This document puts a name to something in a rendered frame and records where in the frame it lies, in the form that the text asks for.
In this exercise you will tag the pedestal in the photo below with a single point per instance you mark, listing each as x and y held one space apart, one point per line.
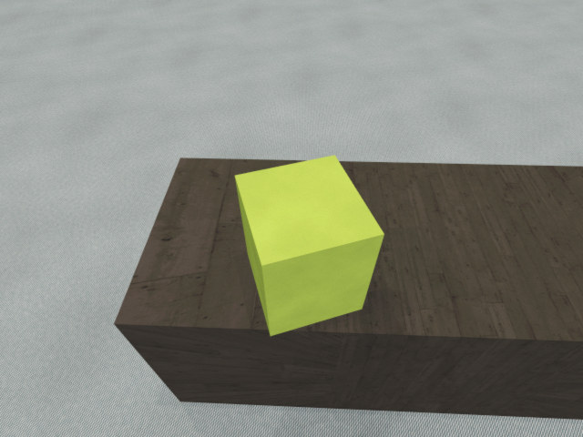
475 305

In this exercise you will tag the carton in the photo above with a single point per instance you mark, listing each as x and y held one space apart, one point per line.
311 241

